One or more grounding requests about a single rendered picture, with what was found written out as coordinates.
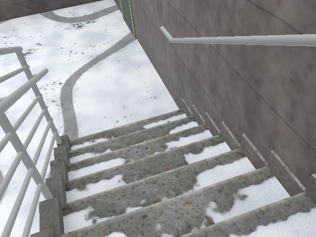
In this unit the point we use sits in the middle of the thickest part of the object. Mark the stairs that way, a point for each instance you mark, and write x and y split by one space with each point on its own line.
167 176

